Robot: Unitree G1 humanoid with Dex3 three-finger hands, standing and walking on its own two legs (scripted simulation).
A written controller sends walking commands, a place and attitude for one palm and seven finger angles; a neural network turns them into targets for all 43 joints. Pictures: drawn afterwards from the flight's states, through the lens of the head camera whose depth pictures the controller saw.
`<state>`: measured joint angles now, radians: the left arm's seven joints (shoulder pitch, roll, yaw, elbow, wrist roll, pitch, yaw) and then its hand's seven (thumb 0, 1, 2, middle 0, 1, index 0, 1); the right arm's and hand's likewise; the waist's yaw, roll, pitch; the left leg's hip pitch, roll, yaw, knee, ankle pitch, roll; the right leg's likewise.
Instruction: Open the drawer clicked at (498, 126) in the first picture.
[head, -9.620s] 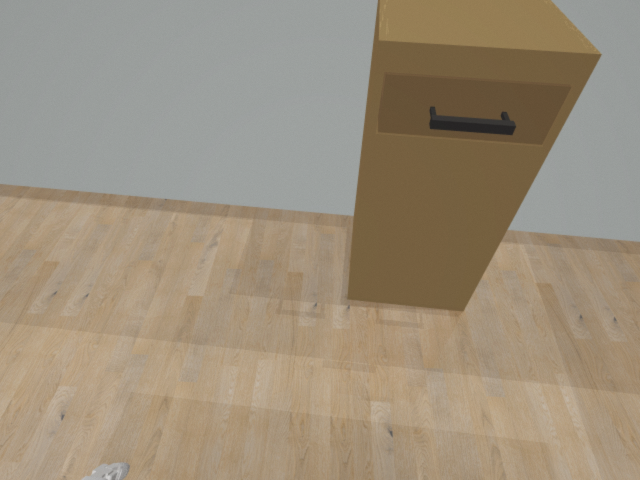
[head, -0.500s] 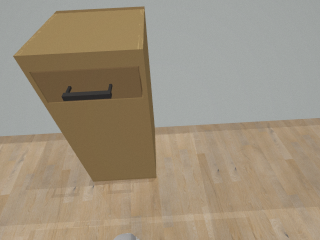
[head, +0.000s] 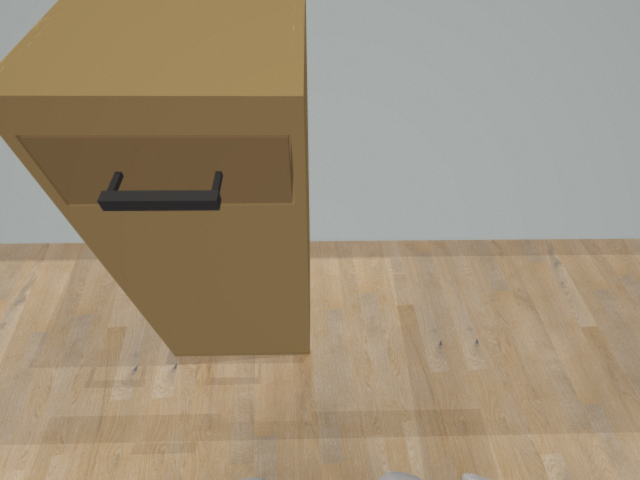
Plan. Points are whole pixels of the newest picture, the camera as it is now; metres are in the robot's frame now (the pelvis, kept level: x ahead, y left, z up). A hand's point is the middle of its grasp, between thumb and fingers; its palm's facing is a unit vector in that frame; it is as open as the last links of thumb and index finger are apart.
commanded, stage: come to a stop and stand still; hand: left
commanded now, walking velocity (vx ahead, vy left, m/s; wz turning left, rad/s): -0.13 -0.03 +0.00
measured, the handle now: (164, 189) +0.50 +0.29 +0.03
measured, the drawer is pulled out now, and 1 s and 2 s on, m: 0.00 0.00 0.00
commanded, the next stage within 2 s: look again from close up in 1.20 s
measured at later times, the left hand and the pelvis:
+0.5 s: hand out of the picture +0.00 +0.13 -0.14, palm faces +0.12 -0.95 -0.30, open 7.3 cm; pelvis -0.02 -0.07 +0.01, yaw +2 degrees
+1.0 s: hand out of the picture -0.02 +0.19 -0.17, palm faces +0.07 -0.98 -0.21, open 7.4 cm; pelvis -0.02 +0.01 +0.00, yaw +1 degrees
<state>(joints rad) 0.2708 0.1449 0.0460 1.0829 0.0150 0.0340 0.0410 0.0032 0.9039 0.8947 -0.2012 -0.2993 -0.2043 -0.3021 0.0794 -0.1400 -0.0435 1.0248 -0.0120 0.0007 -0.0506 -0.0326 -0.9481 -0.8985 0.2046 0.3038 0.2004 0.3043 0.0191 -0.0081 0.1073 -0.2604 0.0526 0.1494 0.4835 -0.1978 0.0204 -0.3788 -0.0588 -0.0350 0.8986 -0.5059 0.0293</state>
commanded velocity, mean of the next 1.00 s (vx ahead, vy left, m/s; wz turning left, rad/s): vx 0.02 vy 0.09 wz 0.00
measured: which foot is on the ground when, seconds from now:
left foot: down 0.00-0.16, up 0.18-0.70, down 0.72-1.00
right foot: up 0.00-0.14, down 0.16-0.72, up 0.74-0.94, down 0.96-1.00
